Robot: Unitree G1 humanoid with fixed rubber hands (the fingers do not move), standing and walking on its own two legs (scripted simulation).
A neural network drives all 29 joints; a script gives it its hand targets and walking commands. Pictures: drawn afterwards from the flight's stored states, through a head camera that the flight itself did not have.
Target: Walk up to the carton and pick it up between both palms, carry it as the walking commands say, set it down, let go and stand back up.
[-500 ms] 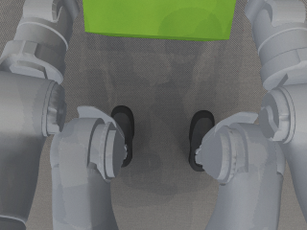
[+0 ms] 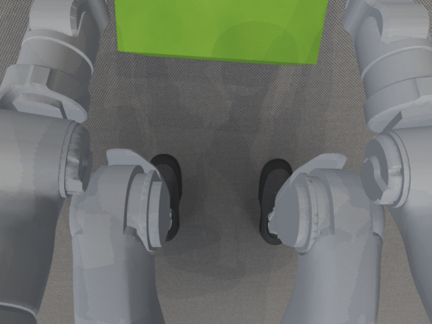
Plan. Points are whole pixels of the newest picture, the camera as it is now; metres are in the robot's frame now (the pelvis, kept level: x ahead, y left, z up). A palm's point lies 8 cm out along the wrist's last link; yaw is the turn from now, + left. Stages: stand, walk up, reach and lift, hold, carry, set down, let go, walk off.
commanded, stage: reach and lift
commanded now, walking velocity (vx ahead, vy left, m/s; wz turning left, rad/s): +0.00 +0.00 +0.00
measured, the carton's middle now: out of the picture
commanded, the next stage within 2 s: none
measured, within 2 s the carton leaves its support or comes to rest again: leaves its support in 0.02 s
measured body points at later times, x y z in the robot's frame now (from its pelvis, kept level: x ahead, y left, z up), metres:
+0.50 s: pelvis -0.02 -0.01 +0.03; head +0.36 +0.01 +0.25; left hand +0.56 +0.19 -0.14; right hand +0.57 -0.15 -0.14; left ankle +0.11 +0.13 -0.31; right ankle +0.10 -0.13 -0.31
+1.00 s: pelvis -0.03 +0.00 +0.06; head +0.35 +0.01 +0.30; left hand +0.54 +0.19 -0.09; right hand +0.55 -0.15 -0.08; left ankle +0.11 +0.13 -0.31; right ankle +0.11 -0.13 -0.31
